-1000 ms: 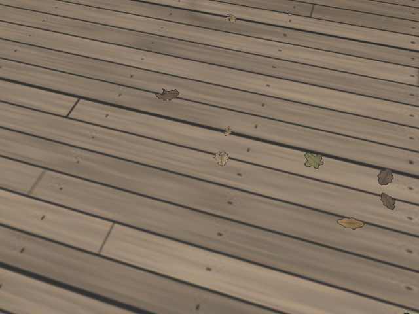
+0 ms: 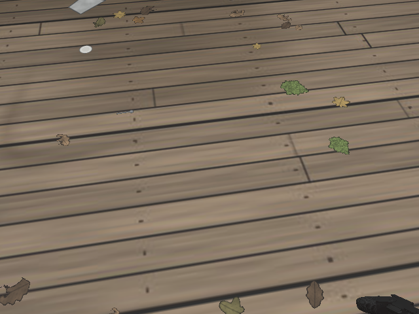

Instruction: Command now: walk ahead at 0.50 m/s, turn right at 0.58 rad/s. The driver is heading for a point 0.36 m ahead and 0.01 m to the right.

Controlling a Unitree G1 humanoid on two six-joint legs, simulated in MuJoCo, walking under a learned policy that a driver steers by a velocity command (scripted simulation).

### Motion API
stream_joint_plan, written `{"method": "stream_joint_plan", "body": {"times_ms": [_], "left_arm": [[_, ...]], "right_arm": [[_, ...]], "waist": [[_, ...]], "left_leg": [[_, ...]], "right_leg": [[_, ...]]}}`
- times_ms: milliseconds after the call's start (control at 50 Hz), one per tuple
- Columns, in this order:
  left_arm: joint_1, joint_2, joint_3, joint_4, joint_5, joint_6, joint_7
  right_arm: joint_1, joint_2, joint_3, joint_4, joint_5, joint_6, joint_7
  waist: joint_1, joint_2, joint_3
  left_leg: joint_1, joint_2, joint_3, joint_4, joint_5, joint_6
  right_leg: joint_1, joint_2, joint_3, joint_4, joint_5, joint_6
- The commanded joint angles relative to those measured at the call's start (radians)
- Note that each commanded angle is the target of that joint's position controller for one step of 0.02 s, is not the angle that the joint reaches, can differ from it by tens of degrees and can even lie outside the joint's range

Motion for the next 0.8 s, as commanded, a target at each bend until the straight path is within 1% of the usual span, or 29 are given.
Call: {"method": "stream_joint_plan", "body": {"times_ms": [20,40,60,80,100,120,160,180,240,280,320,340,380,400,420,440,460,480,500,520,540,560,580,620,660,720,760,780,800], "left_arm": [[0.041,0.097,0.002,-0.091,0.014,-0.006,0.004],[-0.031,0.106,0.006,-0.095,0.02,-0.001,-0.006],[-0.062,0.086,0.003,-0.1,0.019,0.002,-0.014],[-0.079,0.074,0.003,-0.103,0.028,0.011,-0.024],[-0.072,0.064,0.0,-0.103,0.033,0.023,-0.033],[-0.079,0.055,-0.002,-0.108,0.033,0.031,-0.039],[-0.121,0.035,-0.009,-0.129,0.033,0.037,-0.048],[-0.147,0.028,-0.013,-0.137,0.034,0.037,-0.051],[-0.239,0.01,-0.025,-0.165,0.034,0.031,-0.055],[-0.302,-0.018,-0.042,-0.181,0.034,0.023,-0.057],[-0.355,-0.041,-0.058,-0.188,0.034,0.013,-0.058],[-0.361,-0.041,-0.06,-0.186,0.034,0.009,-0.056],[-0.334,-0.024,-0.059,-0.173,0.037,0.002,-0.046],[-0.288,-0.01,-0.055,-0.153,0.042,-0.004,-0.039],[-0.192,0.002,-0.05,-0.114,0.052,-0.016,-0.032],[-0.108,0.044,-0.039,-0.082,0.068,-0.028,-0.023],[-0.003,0.12,-0.025,-0.072,0.079,-0.034,-0.012],[-0.001,0.134,-0.016,-0.064,0.021,-0.024,0.0],[-0.046,0.086,-0.022,-0.072,-0.017,-0.012,0.004],[-0.132,0.042,-0.039,-0.075,-0.015,-0.007,0.01],[-0.193,-0.003,-0.054,-0.075,-0.005,-0.004,0.016],[-0.233,-0.021,-0.061,-0.074,-0.005,-0.003,0.024],[-0.249,-0.027,-0.065,-0.069,0.002,-0.003,0.026],[-0.245,-0.016,-0.063,-0.052,0.014,-0.012,0.022],[-0.243,-0.009,-0.061,-0.033,0.017,-0.013,0.017],[-0.225,-0.001,-0.056,-0.003,0.02,0.003,0.017],[-0.238,0.002,-0.053,0.01,0.012,0.018,0.019],[-0.237,-0.004,-0.054,0.016,0.007,0.025,0.021],[-0.218,-0.018,-0.057,0.027,0.008,0.028,0.022]], "right_arm": [[0.268,-0.222,-0.084,-0.001,-0.002,0.014,-0.019],[0.213,-0.142,-0.065,-0.011,0.007,0.014,-0.015],[0.188,-0.109,-0.056,-0.005,0.006,0.013,-0.011],[0.2,-0.1,-0.053,0.007,0.008,0.007,-0.013],[0.211,-0.097,-0.052,0.021,0.012,-0.001,-0.012],[0.231,-0.097,-0.054,0.032,0.018,-0.011,-0.008],[0.265,-0.1,-0.057,0.055,0.025,-0.029,0.002],[0.277,-0.103,-0.059,0.064,0.025,-0.034,0.005],[0.306,-0.098,-0.059,0.095,0.023,-0.033,0.011],[0.295,-0.093,-0.056,0.108,0.027,-0.03,0.013],[0.326,-0.104,-0.056,0.132,0.032,-0.026,0.012],[0.352,-0.11,-0.057,0.149,0.033,-0.023,0.011],[0.363,-0.126,-0.061,0.171,0.037,-0.013,0.005],[0.359,-0.135,-0.063,0.179,0.04,-0.007,0.001],[0.353,-0.135,-0.063,0.185,0.046,0.001,-0.003],[0.378,-0.119,-0.057,0.183,0.05,0.002,-0.005],[0.419,-0.056,-0.039,0.142,0.049,0.0,-0.007],[0.541,-0.012,-0.029,0.173,0.083,0.023,-0.008],[0.477,-0.076,-0.047,0.19,0.059,0.048,-0.014],[0.399,-0.06,-0.044,0.171,0.049,0.053,-0.01],[0.363,-0.043,-0.041,0.175,0.036,0.057,-0.012],[0.364,-0.038,-0.04,0.183,0.024,0.067,-0.012],[0.398,-0.025,-0.039,0.205,0.016,0.08,-0.011],[0.419,-0.003,-0.036,0.227,0.022,0.096,-0.012],[0.377,0.006,-0.034,0.228,0.023,0.108,-0.019],[0.323,-0.002,-0.035,0.237,0.023,0.12,-0.029],[0.323,0.009,-0.031,0.253,0.022,0.116,-0.031],[0.324,0.01,-0.029,0.262,0.017,0.11,-0.032],[0.323,-0.007,-0.029,0.264,0.009,0.099,-0.033]], "waist": [[-0.107,0.16,-0.219],[-0.109,0.057,-0.108],[-0.097,0.038,-0.057],[-0.092,0.077,-0.036],[-0.083,0.109,-0.03],[-0.082,0.118,-0.034],[-0.08,0.107,-0.032],[-0.081,0.103,-0.027],[-0.091,0.097,0.002],[-0.092,0.096,0.023],[-0.111,0.105,0.011],[-0.117,0.113,-0.004],[-0.103,0.134,-0.024],[-0.082,0.135,-0.042],[-0.035,0.102,-0.083],[-0.008,0.046,-0.149],[0.002,-0.124,-0.293],[-0.034,-0.229,-0.474],[-0.03,-0.091,-0.414],[-0.054,-0.1,-0.261],[-0.082,-0.071,-0.152],[-0.113,-0.08,-0.104],[-0.132,-0.086,-0.105],[-0.145,-0.076,-0.133],[-0.136,-0.088,-0.125],[-0.11,-0.117,-0.093],[-0.124,-0.096,-0.059],[-0.129,-0.071,-0.037],[-0.124,-0.035,-0.015]], "left_leg": [[0.621,0.438,-0.741,-0.306,-0.494,0.175],[0.495,0.385,-0.567,-0.317,-0.432,0.155],[0.416,0.336,-0.423,-0.335,-0.271,0.137],[0.375,0.298,-0.317,-0.347,-0.155,0.122],[0.347,0.272,-0.241,-0.359,-0.073,0.112],[0.343,0.267,-0.199,-0.364,0.009,0.115],[0.352,0.266,-0.141,-0.382,0.119,0.134],[0.36,0.266,-0.115,-0.393,0.145,0.142],[0.373,0.242,-0.029,-0.417,0.2,0.147],[0.341,0.206,0.057,-0.391,0.386,0.131],[0.338,0.195,0.102,-0.35,0.551,0.117],[0.366,0.203,0.1,-0.322,0.605,0.111],[0.42,0.217,0.086,-0.251,0.673,0.098],[0.442,0.216,0.081,-0.186,0.706,0.088],[0.435,0.19,0.099,-0.061,0.682,0.069],[0.352,0.152,0.12,0.083,0.511,0.041],[0.154,0.092,0.151,0.352,-0.041,0.012],[0.062,-0.019,0.042,0.578,-0.549,-0.001],[0.05,0.017,-0.045,0.591,-0.51,-0.003],[0.007,0.033,-0.039,0.564,-0.475,-0.004],[0.013,0.056,-0.039,0.503,-0.418,-0.012],[0.071,0.069,-0.035,0.44,-0.368,-0.022],[0.153,0.059,-0.019,0.409,-0.327,-0.03],[0.227,0.041,-0.004,0.344,-0.299,-0.036],[0.243,0.041,-0.001,0.234,-0.277,-0.035],[0.27,0.035,0.009,0.124,-0.228,-0.027],[0.331,0.025,0.024,0.001,-0.149,-0.012],[0.371,0.029,0.019,-0.082,-0.106,-0.001],[0.394,0.076,-0.04,-0.155,-0.079,0.01]], "right_leg": [[-0.57,-0.078,-0.074,0.557,-0.004,-0.001],[-0.556,-0.111,-0.089,0.536,0.096,0.003],[-0.531,-0.142,-0.102,0.5,0.148,0.014],[-0.513,-0.165,-0.112,0.472,0.165,0.023],[-0.493,-0.175,-0.122,0.466,0.178,0.032],[-0.49,-0.175,-0.13,0.466,0.191,0.036],[-0.526,-0.175,-0.124,0.444,0.229,0.042],[-0.552,-0.174,-0.12,0.423,0.255,0.046],[-0.595,-0.17,-0.13,0.28,0.342,0.06],[-0.52,-0.158,-0.187,0.11,0.407,0.068],[-0.419,-0.138,-0.254,-0.022,0.446,0.066],[-0.386,-0.129,-0.267,-0.055,0.45,0.06],[-0.332,-0.117,-0.263,-0.118,0.428,0.032],[-0.28,-0.102,-0.261,-0.166,0.422,0.013],[-0.161,-0.086,-0.259,-0.262,0.495,-0.007],[0.011,-0.151,-0.211,-0.286,0.702,-0.025],[0.28,-0.435,0.035,-0.157,1.281,-0.092],[0.395,-0.597,0.237,-0.157,1.543,-0.271],[0.285,-0.526,0.152,-0.207,1.376,-0.254],[0.16,-0.477,0.087,-0.274,1.22,-0.223],[0.043,-0.428,0.038,-0.329,1.109,-0.183],[-0.058,-0.388,-0.014,-0.37,1.056,-0.151],[-0.131,-0.362,-0.058,-0.39,1.036,-0.131],[-0.173,-0.343,-0.091,-0.405,0.974,-0.127],[-0.194,-0.329,-0.092,-0.428,0.769,-0.119],[-0.24,-0.321,-0.055,-0.467,0.399,-0.106],[-0.297,-0.308,-0.036,-0.47,0.175,-0.08],[-0.333,-0.296,-0.028,-0.466,0.088,-0.051],[-0.359,-0.28,-0.021,-0.455,0.046,-0.013]]}}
